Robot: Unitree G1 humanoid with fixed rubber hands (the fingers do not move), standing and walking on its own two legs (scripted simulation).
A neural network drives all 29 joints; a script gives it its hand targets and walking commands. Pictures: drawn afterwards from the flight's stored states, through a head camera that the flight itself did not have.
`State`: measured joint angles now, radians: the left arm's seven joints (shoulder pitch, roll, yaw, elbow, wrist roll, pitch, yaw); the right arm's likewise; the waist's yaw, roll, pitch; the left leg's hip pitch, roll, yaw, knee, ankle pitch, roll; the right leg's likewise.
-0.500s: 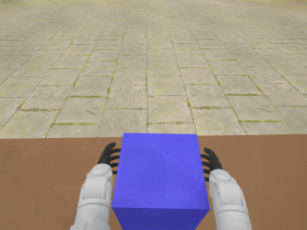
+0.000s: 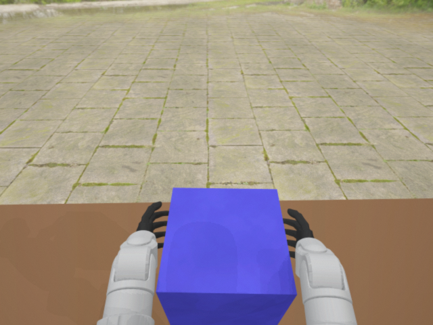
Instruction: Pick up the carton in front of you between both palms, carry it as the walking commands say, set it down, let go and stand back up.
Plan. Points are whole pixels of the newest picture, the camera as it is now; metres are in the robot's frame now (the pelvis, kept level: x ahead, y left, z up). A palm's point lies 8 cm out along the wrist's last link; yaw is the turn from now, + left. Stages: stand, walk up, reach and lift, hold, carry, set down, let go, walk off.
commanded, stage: hold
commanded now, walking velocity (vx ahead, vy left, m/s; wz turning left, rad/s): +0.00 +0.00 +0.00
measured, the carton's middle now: (223, 263) +0.29 +0.00 -0.03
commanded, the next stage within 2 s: carry in 0.64 s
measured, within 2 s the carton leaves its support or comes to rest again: neither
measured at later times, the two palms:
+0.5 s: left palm (147, 236) +0.29 +0.15 +0.05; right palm (304, 244) +0.29 -0.15 +0.05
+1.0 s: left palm (136, 201) +0.36 +0.18 +0.08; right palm (282, 206) +0.36 -0.11 +0.08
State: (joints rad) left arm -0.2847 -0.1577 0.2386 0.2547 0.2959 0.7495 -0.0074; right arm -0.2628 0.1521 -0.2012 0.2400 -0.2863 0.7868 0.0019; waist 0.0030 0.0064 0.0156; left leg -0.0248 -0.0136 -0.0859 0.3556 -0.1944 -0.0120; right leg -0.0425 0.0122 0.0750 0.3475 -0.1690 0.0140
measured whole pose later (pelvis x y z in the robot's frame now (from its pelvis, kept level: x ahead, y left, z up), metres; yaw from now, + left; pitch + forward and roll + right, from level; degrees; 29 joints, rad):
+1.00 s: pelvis +0.09 +0.02 +0.00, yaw +0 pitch +5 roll -2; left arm -0.18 -0.10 0.13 -0.15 0.11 1.05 0.07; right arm -0.16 0.13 -0.08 -0.15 -0.14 1.07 -0.08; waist 0.01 0.03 -0.17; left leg -0.17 0.04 0.02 0.41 -0.32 0.01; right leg -0.39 -0.02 -0.11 0.65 -0.43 0.01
